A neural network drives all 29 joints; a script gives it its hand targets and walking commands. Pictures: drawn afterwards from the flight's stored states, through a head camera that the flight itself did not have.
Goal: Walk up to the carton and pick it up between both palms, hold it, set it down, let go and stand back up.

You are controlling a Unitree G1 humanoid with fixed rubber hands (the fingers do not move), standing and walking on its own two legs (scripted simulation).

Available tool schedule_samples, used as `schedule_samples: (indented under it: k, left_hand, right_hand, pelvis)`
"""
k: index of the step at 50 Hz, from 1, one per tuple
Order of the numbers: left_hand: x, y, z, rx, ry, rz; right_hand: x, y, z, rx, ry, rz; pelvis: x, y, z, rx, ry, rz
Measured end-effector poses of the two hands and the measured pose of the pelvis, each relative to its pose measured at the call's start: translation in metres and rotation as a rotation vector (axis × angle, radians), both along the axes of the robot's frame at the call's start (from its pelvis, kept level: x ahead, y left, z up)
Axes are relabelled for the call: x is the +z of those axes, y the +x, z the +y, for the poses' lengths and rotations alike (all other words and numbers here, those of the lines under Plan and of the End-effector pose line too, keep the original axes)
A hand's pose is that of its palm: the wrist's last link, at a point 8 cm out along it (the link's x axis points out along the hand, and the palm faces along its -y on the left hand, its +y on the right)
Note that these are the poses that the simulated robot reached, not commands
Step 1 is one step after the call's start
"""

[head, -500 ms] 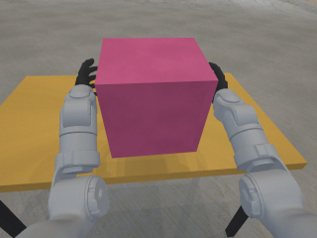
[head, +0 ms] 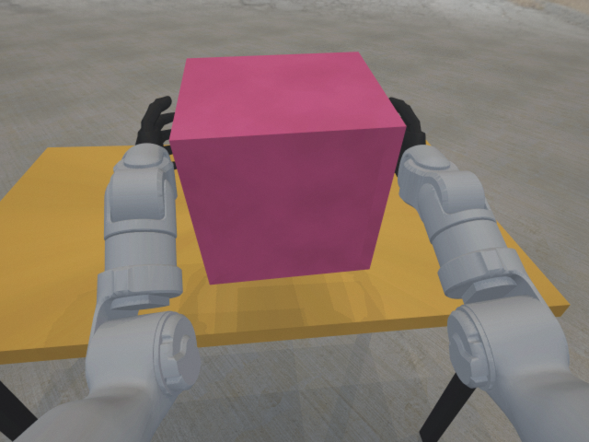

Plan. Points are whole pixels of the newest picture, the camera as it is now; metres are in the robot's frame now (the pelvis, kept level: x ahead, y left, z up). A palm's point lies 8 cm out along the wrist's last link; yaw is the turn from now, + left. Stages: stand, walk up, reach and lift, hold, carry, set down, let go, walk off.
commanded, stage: reach and lift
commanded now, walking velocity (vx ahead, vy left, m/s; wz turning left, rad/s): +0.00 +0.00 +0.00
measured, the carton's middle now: (283, 169) +0.41 +0.00 +0.22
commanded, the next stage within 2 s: hold in 0.74 s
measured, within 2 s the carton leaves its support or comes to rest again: neither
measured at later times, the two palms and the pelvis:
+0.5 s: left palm (145, 143) +0.39 +0.17 +0.27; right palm (409, 136) +0.38 -0.15 +0.28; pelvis +0.00 +0.00 +0.00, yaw +0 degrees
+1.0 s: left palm (135, 132) +0.37 +0.17 +0.30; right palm (416, 114) +0.37 -0.15 +0.31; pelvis +0.00 -0.01 +0.00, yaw +0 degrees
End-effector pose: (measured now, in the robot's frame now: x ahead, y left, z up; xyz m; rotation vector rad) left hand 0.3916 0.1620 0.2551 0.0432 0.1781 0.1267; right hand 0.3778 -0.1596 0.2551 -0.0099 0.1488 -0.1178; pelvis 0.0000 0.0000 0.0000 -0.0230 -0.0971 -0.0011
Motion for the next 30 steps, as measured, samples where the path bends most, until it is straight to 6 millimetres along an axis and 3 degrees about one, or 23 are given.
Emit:
schedule_samples:
  k: [15, 30]
  left_hand:
    - [0.006, -0.002, 0.002, -0.001, -0.014, -0.001]
    - [0.024, -0.004, 0.007, 0.005, -0.011, -0.004]
  right_hand:
    - [0.011, -0.001, 0.001, 0.002, 0.007, 0.0]
    - [0.036, 0.001, 0.006, 0.011, -0.003, -0.003]
  pelvis:
    - [0.0, 0.001, -0.005, 0.008, 0.0, 0.005]
    - [0.0, 0.002, -0.002, 0.001, -0.002, 0.017]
